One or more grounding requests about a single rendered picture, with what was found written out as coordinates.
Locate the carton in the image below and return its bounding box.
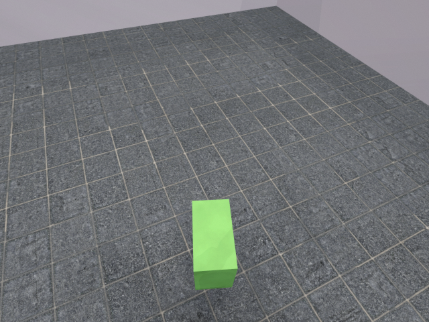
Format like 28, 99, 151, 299
192, 199, 238, 290

